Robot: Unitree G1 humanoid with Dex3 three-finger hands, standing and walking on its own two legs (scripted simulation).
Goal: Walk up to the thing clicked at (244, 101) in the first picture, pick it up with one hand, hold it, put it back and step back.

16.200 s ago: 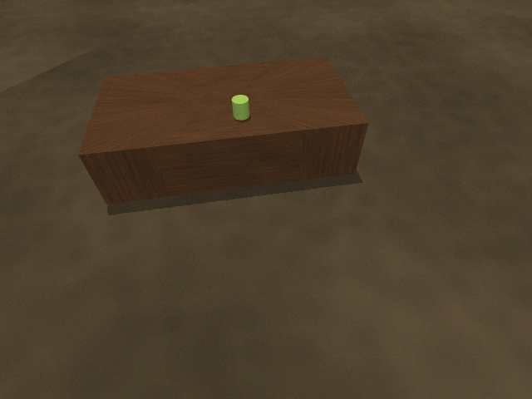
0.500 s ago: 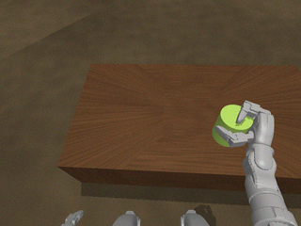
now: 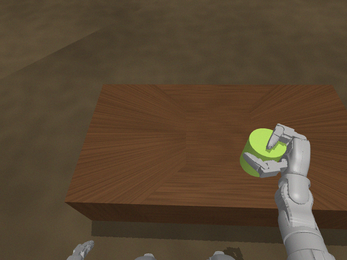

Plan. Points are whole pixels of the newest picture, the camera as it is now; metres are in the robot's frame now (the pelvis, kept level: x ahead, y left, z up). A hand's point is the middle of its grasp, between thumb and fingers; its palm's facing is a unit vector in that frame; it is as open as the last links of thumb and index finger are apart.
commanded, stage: hold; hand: right
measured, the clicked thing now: (261, 153) +0.36 -0.18 +0.01
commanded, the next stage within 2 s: none
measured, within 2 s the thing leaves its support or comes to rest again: neither
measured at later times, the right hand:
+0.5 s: hand (272, 150) +0.34 -0.19 +0.06, palm faces +0.26 +0.96 +0.00, open 6.8 cm
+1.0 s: hand (275, 155) +0.32 -0.18 +0.07, palm faces +0.26 +0.96 +0.00, open 6.8 cm
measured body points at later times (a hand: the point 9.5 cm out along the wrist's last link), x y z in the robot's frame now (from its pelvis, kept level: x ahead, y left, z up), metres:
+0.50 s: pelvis +0.00 +0.00 +0.01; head +0.05 -0.01 +0.46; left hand +0.12 +0.24 -0.11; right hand +0.32 -0.24 +0.06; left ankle +0.00 +0.13 -0.70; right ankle +0.01 -0.12 -0.70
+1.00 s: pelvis -0.01 +0.00 +0.01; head +0.03 -0.01 +0.46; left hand +0.13 +0.24 -0.10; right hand +0.30 -0.24 +0.07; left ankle +0.00 +0.13 -0.70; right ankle +0.01 -0.12 -0.70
